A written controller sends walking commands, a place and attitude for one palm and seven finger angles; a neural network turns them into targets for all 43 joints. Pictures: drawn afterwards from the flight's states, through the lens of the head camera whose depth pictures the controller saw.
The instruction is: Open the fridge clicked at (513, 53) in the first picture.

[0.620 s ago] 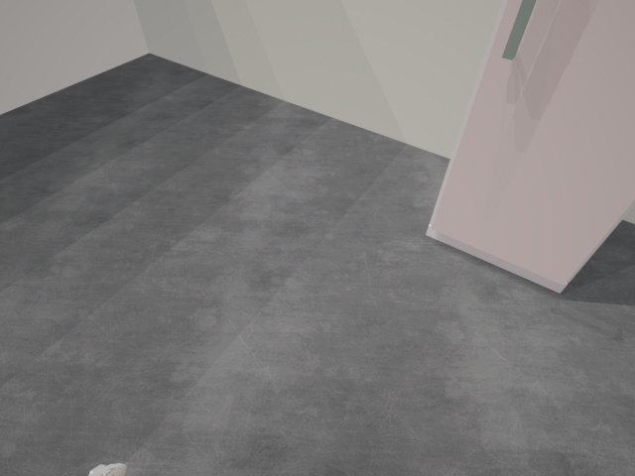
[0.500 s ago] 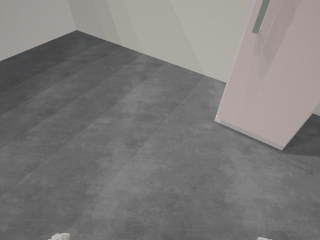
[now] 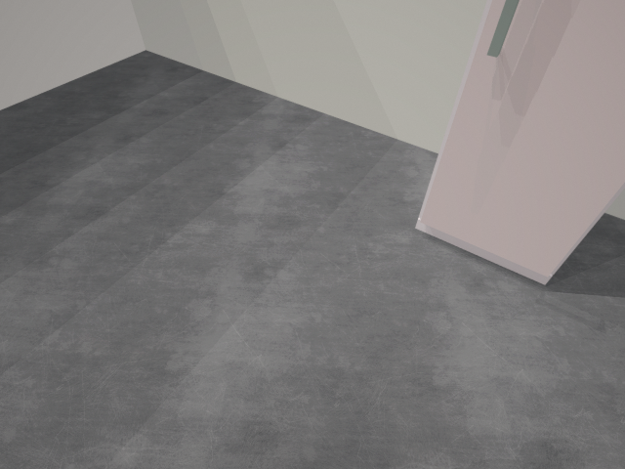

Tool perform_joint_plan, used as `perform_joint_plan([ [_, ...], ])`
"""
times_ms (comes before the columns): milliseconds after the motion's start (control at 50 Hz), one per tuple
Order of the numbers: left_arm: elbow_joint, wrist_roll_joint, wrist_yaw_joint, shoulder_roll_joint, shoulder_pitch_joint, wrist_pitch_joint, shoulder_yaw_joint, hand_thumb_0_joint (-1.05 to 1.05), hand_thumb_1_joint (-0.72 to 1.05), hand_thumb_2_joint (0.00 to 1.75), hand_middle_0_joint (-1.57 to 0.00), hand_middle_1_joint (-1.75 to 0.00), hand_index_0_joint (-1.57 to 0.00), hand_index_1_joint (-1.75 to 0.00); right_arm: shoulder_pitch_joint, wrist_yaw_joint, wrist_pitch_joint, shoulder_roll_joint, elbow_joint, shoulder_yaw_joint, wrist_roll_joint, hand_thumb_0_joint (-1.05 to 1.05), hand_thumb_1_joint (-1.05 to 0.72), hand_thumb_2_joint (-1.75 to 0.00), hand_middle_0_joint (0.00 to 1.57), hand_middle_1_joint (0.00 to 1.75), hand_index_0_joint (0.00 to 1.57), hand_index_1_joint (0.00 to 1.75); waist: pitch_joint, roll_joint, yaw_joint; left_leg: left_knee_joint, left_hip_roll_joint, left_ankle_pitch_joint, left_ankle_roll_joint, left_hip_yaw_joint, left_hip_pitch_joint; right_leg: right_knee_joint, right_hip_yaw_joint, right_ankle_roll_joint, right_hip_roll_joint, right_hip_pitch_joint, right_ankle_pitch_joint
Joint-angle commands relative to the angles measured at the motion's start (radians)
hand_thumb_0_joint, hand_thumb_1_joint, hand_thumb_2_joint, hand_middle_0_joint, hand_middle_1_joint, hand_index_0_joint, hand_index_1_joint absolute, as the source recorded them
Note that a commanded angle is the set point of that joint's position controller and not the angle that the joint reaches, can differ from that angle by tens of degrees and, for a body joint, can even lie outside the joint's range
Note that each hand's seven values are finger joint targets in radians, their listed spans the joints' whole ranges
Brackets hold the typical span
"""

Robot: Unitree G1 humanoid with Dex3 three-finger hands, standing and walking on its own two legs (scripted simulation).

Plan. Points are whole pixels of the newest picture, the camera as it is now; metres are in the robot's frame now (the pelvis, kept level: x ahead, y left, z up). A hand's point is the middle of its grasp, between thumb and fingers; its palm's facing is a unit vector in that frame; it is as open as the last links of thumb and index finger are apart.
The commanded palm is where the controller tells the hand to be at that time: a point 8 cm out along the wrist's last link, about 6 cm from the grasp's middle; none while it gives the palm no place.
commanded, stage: stand and wait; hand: left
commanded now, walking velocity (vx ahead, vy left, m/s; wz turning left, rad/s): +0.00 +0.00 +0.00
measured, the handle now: out of the picture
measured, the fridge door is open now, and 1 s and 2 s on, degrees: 0 0 0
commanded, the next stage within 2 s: look at it before walking up in 0.20 s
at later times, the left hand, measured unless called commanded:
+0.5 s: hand out of the picture +0.08 +0.24 -0.15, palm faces -0.03 -0.94 -0.33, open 7.4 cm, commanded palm none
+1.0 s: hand out of the picture +0.08 +0.24 -0.16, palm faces -0.03 -0.94 -0.34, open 7.4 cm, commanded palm none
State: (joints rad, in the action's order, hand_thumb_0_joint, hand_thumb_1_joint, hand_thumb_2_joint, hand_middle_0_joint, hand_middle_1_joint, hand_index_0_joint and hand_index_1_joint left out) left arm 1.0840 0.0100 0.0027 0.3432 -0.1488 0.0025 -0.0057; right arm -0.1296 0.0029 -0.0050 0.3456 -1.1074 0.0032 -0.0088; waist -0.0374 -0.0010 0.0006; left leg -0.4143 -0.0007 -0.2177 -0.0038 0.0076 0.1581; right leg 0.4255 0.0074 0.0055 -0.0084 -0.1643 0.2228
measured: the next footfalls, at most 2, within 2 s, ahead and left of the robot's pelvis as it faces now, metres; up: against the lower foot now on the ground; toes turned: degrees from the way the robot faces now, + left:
left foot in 1.70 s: +0.42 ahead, +0.04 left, +0.00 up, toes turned -12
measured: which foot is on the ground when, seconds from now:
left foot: down 0.00-1.00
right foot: down 0.00-1.00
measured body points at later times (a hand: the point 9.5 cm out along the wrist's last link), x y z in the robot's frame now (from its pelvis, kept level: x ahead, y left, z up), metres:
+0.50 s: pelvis +0.00 +0.00 +0.00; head +0.00 -0.01 +0.45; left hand +0.08 +0.29 -0.13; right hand +0.07 -0.30 -0.13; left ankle +0.01 +0.12 -0.74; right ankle +0.01 -0.12 -0.74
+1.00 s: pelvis +0.01 +0.00 +0.00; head +0.02 -0.01 +0.45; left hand +0.08 +0.29 -0.13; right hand +0.09 -0.30 -0.13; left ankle +0.01 +0.12 -0.74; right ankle +0.01 -0.12 -0.74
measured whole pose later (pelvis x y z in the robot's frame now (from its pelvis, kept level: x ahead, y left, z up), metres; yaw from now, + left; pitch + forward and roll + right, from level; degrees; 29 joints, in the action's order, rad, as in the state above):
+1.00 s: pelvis +0.01 +0.00 +0.00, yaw -1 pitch -1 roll +0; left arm 1.09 0.01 0.00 0.33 -0.14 0.00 0.00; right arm -0.11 0.00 0.00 0.34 -1.12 0.00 -0.01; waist -0.03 0.00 0.01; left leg -0.38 0.01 -0.22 -0.01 0.00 0.14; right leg 0.40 0.01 0.00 0.00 -0.16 0.22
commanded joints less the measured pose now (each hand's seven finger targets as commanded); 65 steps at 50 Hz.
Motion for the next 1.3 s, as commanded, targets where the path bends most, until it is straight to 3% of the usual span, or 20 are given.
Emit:
perform_joint_plan([
  [0, -0.071, -0.001, -0.014, 0.205, 0.061, -0.028, 0.042, 0.00, 0.90, 0.90, -0.20, -0.30, -0.20, -0.30, 0.068, -0.014, -0.028, 0.199, 0.072, 0.038, -0.001, 0.00, -0.90, -0.90, 0.20, 0.30, 0.20, 0.30, 0.057, -0.014, 0.000, 0.082, 0.111, 0.091, 0.037, 0.095, 0.000, -0.090, 0.105, -0.039, -0.110, 0.000, -0.068],
  [180, -0.065, 0.001, -0.013, 0.208, 0.063, -0.029, 0.042, 0.00, 0.90, 0.90, -0.20, -0.30, -0.20, -0.30, 0.062, -0.011, -0.025, 0.196, 0.060, 0.038, -0.002, 0.00, -0.90, -0.90, 0.20, 0.30, 0.20, 0.30, 0.036, -0.013, 0.000, 0.090, 0.108, 0.057, 0.033, 0.096, 0.006, -0.115, 0.119, -0.040, -0.110, -0.023, -0.010],
  [460, -0.065, 0.002, -0.014, 0.205, 0.062, -0.032, 0.042, 0.00, 0.90, 0.90, -0.20, -0.30, -0.20, -0.30, 0.065, -0.012, -0.028, 0.197, 0.057, 0.037, 0.000, 0.00, -0.90, -0.90, 0.20, 0.30, 0.20, 0.30, 0.068, -0.008, 0.001, 0.087, 0.116, 0.123, 0.032, 0.091, -0.022, -0.101, 0.109, -0.038, -0.110, 0.004, -0.109],
  [640, -0.063, 0.002, -0.012, 0.205, 0.067, -0.029, 0.042, 0.00, 0.90, 0.90, -0.20, -0.30, -0.20, -0.30, 0.070, -0.012, -0.027, 0.199, 0.058, 0.035, 0.000, 0.00, -0.90, -0.90, 0.20, 0.30, 0.20, 0.30, 0.053, -0.007, -0.001, 0.100, 0.115, 0.097, 0.030, 0.093, -0.018, -0.113, 0.111, -0.036, -0.107, -0.002, -0.075],
  [900, -0.059, 0.001, -0.013, 0.207, 0.065, -0.030, 0.041, 0.00, 0.90, 0.90, -0.20, -0.30, -0.20, -0.30, 0.075, -0.014, -0.028, 0.203, 0.055, 0.032, 0.002, 0.00, -0.90, -0.90, 0.20, 0.30, 0.20, 0.30, 0.068, -0.006, 0.002, 0.100, 0.120, 0.154, 0.030, 0.090, -0.037, -0.104, 0.100, -0.035, -0.111, 0.024, -0.149],
  [940, -0.036, 0.001, -0.014, 0.100, 0.000, -0.008, 0.021, 0.00, 0.90, 0.90, -0.20, -0.30, -0.20, -0.30, 0.021, -0.012, -0.013, 0.092, 0.035, 0.010, -0.007, 0.00, -0.90, -0.90, 0.20, 0.30, 0.20, 0.30, 0.073, -0.005, 0.003, 0.070, 0.116, 0.041, 0.012, 0.052, -0.051, -0.095, 0.110, -0.025, -0.099, -0.002, -0.026],
  [960, -0.037, 0.005, -0.011, 0.086, -0.026, 0.002, 0.022, 0.00, 0.90, 0.90, -0.20, -0.30, -0.20, -0.30, -0.010, -0.011, -0.005, 0.077, 0.035, 0.011, -0.010, 0.00, -0.90, -0.90, 0.20, 0.30, 0.20, 0.30, 0.068, -0.014, 0.002, 0.052, 0.115, -0.054, 0.010, 0.040, -0.044, -0.091, 0.127, -0.030, -0.087, -0.027, 0.075],
  [1000, -0.062, 0.010, 0.003, 0.095, -0.037, 0.015, 0.034, 0.00, 0.90, 0.90, -0.20, -0.30, -0.20, -0.30, -0.026, -0.010, 0.002, 0.094, 0.053, 0.023, -0.015, 0.00, -0.90, -0.90, 0.20, 0.30, 0.20, 0.30, -0.026, -0.006, 0.000, 0.064, 0.119, -0.266, 0.019, 0.043, 0.027, -0.082, 0.156, -0.044, -0.060, -0.117, 0.264],
  [1060, -0.113, 0.014, 0.019, 0.083, -0.064, 0.013, 0.053, 0.00, 0.90, 0.90, -0.20, -0.30, -0.20, -0.30, -0.070, -0.012, -0.002, 0.131, 0.085, 0.048, -0.015, 0.00, -0.90, -0.90, 0.20, 0.30, 0.20, 0.30, -0.080, 0.047, -0.009, 0.096, 0.188, -0.432, 0.065, 0.116, 0.020, 0.048, 0.131, -0.053, 0.000, -0.250, 0.338],
  [1080, -0.130, 0.014, 0.023, 0.059, -0.070, 0.008, 0.056, 0.00, 0.90, 0.90, -0.20, -0.30, -0.20, -0.30, -0.093, -0.014, -0.009, 0.145, 0.094, 0.059, -0.014, 0.00, -0.90, -0.90, 0.20, 0.30, 0.20, 0.30, -0.081, 0.111, -0.018, 0.135, 0.240, -0.454, 0.097, 0.176, -0.016, 0.147, 0.086, -0.046, 0.032, -0.307, 0.300],
  [1100, -0.145, 0.012, 0.028, 0.033, -0.067, 0.001, 0.058, 0.00, 0.90, 0.90, -0.20, -0.30, -0.20, -0.30, -0.113, -0.017, -0.017, 0.161, 0.097, 0.070, -0.011, 0.00, -0.90, -0.90, 0.20, 0.30, 0.20, 0.30, -0.072, 0.169, -0.023, 0.174, 0.318, -0.417, 0.138, 0.237, -0.058, 0.273, 0.010, -0.032, 0.052, -0.349, 0.222],
  [1120, -0.167, 0.012, 0.031, 0.013, -0.033, -0.005, 0.062, 0.00, 0.90, 0.90, -0.20, -0.30, -0.20, -0.30, -0.136, -0.018, -0.026, 0.156, 0.099, 0.078, -0.011, 0.00, -0.90, -0.90, 0.20, 0.30, 0.20, 0.30, -0.064, 0.189, -0.038, 0.186, 0.369, -0.307, 0.175, 0.244, -0.101, 0.357, -0.020, -0.021, 0.018, -0.392, 0.252],
  [1140, -0.185, 0.012, 0.035, 0.008, -0.008, -0.011, 0.066, 0.00, 0.90, 0.90, -0.20, -0.30, -0.20, -0.30, -0.148, -0.019, -0.033, 0.139, 0.102, 0.078, -0.013, 0.00, -0.90, -0.90, 0.20, 0.30, 0.20, 0.30, -0.072, 0.177, -0.043, 0.168, 0.382, -0.179, 0.187, 0.215, -0.109, 0.368, -0.018, -0.017, -0.018, -0.405, 0.291],
  [1160, -0.190, 0.011, 0.038, 0.000, -0.015, -0.015, 0.069, 0.00, 0.90, 0.90, -0.20, -0.30, -0.20, -0.30, -0.140, -0.019, -0.036, 0.127, 0.104, 0.076, -0.015, 0.00, -0.90, -0.90, 0.20, 0.30, 0.20, 0.30, -0.062, 0.156, -0.030, 0.130, 0.380, -0.082, 0.178, 0.163, -0.104, 0.343, -0.028, -0.016, -0.034, -0.376, 0.297],
  [1180, -0.179, 0.012, 0.041, -0.019, -0.055, -0.020, 0.072, 0.00, 0.90, 0.90, -0.20, -0.30, -0.20, -0.30, -0.121, -0.021, -0.038, 0.113, 0.108, 0.075, -0.017, 0.00, -0.90, -0.90, 0.20, 0.30, 0.20, 0.30, -0.046, 0.140, -0.007, 0.063, 0.357, 0.003, 0.150, 0.097, -0.059, 0.272, -0.046, -0.018, -0.038, -0.278, 0.258],
  [1200, -0.145, 0.014, 0.043, -0.028, -0.160, -0.024, 0.078, 0.00, 0.90, 0.90, -0.20, -0.30, -0.20, -0.30, -0.081, -0.022, -0.037, 0.103, 0.116, 0.072, -0.017, 0.00, -0.90, -0.90, 0.20, 0.30, 0.20, 0.30, -0.012, 0.106, 0.050, -0.073, 0.302, 0.010, 0.099, -0.007, 0.044, 0.158, -0.077, -0.024, -0.019, -0.085, 0.156],
  [1220, -0.095, 0.019, 0.037, 0.017, -0.314, -0.034, 0.090, 0.00, 0.90, 0.90, -0.20, -0.30, -0.20, -0.30, -0.058, -0.016, -0.036, 0.063, 0.133, 0.063, -0.011, 0.00, -0.90, -0.90, 0.20, 0.30, 0.20, 0.30, 0.026, -0.071, 0.116, -0.357, 0.196, -0.038, 0.038, -0.123, 0.221, 0.004, 0.011, -0.049, -0.044, 0.145, 0.114],
  [1240, -0.057, 0.021, 0.014, 0.143, -0.461, -0.050, 0.118, 0.00, 0.90, 0.90, -0.20, -0.30, -0.20, -0.30, -0.011, -0.005, -0.044, -0.022, 0.196, 0.042, 0.000, 0.00, -0.90, -0.90, 0.20, 0.30, 0.20, 0.30, 0.042, -0.429, 0.157, -0.700, 0.039, -0.362, -0.027, -0.200, 0.557, -0.183, 0.545, -0.172, -0.345, 0.301, 0.103],
  [1260, -0.053, 0.000, -0.008, 0.127, -0.496, -0.052, 0.108, 0.00, 0.90, 0.90, -0.20, -0.30, -0.20, -0.30, 0.064, -0.005, -0.050, 0.019, 0.229, 0.048, -0.006, 0.00, -0.90, -0.90, 0.20, 0.30, 0.20, 0.30, 0.017, -0.268, 0.163, -0.770, 0.080, -0.359, -0.012, -0.052, 0.608, -0.223, 0.660, -0.240, -0.392, 0.260, 0.062],
  [1280, -0.059, 0.006, -0.010, 0.103, -0.442, -0.052, 0.103, 0.00, 0.90, 0.90, -0.20, -0.30, -0.20, -0.30, 0.106, -0.003, -0.056, -0.005, 0.224, 0.051, -0.006, 0.00, -0.90, -0.90, 0.20, 0.30, 0.20, 0.30, -0.033, -0.160, 0.141, -0.815, 0.107, -0.275, -0.013, -0.024, 0.636, -0.214, 0.617, -0.268, -0.363, 0.212, 0.069],
])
